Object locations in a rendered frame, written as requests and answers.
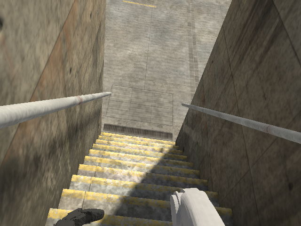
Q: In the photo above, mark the robot left hand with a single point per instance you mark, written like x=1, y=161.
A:
x=79, y=217

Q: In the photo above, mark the right robot thigh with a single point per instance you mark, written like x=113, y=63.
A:
x=192, y=207

